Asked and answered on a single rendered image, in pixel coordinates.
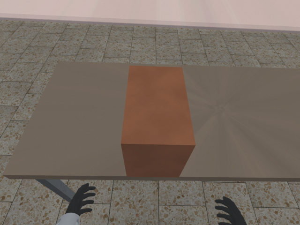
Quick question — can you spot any robot right hand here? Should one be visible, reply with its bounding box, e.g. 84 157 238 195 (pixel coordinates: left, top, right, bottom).
215 196 247 225

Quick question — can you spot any carton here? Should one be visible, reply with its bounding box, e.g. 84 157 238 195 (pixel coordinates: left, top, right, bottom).
121 66 196 177

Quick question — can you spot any table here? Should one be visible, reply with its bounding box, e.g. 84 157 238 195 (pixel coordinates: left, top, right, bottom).
2 61 300 203

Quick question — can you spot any robot left forearm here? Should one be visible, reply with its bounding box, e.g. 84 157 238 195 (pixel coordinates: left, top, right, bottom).
56 213 80 225

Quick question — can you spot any robot left hand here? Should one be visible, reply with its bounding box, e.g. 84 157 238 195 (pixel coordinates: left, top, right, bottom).
65 183 96 216

